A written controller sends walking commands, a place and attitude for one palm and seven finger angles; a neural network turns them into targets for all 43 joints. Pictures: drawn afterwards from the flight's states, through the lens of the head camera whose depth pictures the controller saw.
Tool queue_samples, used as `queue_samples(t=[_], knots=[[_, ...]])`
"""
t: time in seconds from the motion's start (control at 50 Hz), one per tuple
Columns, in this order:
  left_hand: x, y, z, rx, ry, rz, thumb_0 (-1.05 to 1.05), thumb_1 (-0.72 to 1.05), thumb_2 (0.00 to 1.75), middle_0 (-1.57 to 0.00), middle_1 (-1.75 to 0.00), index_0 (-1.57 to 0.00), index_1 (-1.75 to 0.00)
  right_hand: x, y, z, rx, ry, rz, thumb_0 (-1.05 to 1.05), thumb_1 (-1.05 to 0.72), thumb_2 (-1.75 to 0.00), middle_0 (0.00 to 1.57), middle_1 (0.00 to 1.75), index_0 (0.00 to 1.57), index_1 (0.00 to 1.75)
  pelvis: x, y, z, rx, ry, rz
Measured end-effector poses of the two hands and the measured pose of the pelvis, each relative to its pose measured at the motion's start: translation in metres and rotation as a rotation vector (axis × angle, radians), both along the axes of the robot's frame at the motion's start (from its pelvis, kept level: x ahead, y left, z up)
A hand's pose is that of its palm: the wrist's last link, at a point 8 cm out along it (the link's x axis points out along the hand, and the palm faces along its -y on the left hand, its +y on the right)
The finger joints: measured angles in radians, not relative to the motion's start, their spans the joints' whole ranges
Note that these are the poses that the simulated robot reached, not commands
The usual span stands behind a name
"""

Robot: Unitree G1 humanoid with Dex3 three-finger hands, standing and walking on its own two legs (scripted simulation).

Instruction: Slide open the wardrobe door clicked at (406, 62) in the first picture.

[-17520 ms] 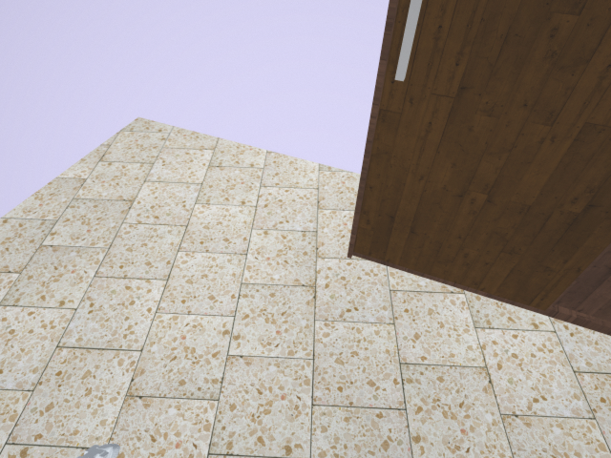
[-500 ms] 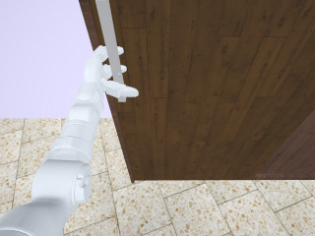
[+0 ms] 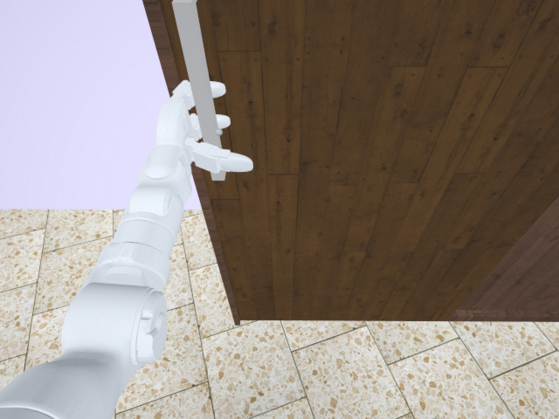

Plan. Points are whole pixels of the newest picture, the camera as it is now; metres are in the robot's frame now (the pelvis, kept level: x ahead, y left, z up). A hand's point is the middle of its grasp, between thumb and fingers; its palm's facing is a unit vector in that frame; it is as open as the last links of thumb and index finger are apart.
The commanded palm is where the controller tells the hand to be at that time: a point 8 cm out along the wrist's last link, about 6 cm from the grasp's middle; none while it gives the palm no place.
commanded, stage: slide the fingers in behind the handle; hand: left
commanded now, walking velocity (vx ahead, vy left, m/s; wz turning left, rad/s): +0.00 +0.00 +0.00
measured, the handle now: (207, 98) +0.53 +0.11 +0.20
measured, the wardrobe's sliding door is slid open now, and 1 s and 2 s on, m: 0.00 0.00 0.00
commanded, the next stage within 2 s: grip the handle and tug to test in 0.42 s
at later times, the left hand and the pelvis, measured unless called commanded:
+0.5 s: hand (218, 132) +0.47 +0.09 +0.18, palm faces -0.02 -1.00 +0.01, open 14.1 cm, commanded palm +0.44 +0.14 +0.18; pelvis +0.01 +0.01 +0.00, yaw +0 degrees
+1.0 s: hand (217, 132) +0.47 +0.09 +0.18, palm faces -0.02 -1.00 +0.01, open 9.1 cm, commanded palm +0.44 +0.14 +0.18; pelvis +0.01 +0.01 +0.00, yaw -1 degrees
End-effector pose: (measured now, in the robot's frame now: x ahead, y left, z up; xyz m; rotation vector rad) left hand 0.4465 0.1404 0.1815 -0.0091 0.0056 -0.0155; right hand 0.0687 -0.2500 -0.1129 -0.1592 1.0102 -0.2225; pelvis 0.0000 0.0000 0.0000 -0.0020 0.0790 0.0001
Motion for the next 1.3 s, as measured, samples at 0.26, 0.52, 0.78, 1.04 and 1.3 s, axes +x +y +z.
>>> queue_samples(t=[0.26,0.52,0.78,1.04,1.3], knots=[[-0.001,0.000,-0.001,-0.001,-0.017,-0.006,-0.01,-0.50,0.30,-0.27,-1.20,-0.27,-1.20,0.006,0.008,0.000,0.015,-0.013,0.001,0.01,-0.90,-0.89,0.20,0.30,0.20,0.30,0.004,0.004,0.000,0.000,-0.002,-0.007],[-0.001,0.000,0.000,0.000,-0.006,-0.004,-0.01,-0.50,0.30,-0.27,-1.20,-0.28,-1.20,0.010,0.013,0.000,0.016,-0.002,0.011,0.01,-0.90,-0.89,0.20,0.30,0.20,0.30,0.007,0.007,0.001,-0.001,-0.006,-0.002],[0.000,0.001,0.000,0.001,-0.005,-0.001,-0.01,-0.25,0.40,-0.30,-1.24,-0.31,-1.23,0.009,0.011,0.001,0.011,-0.010,0.007,0.01,-0.90,-0.89,0.20,0.30,0.20,0.30,0.004,0.007,0.000,-0.001,-0.004,-0.003],[0.001,0.002,0.000,0.001,-0.007,-0.001,0.00,0.31,0.65,-0.33,-1.28,-0.34,-1.27,0.004,0.009,0.001,0.014,0.003,-0.013,0.01,-0.90,-0.89,0.20,0.30,0.20,0.30,0.008,0.006,0.002,-0.001,-0.008,-0.012],[0.002,0.001,-0.001,-0.007,-0.006,-0.002,0.01,0.71,0.81,-0.33,-1.33,-0.35,-1.31,0.018,0.006,0.004,0.010,-0.017,-0.010,0.01,-0.90,-0.89,0.20,0.30,0.20,0.30,0.014,0.004,0.002,0.001,-0.008,-0.016]])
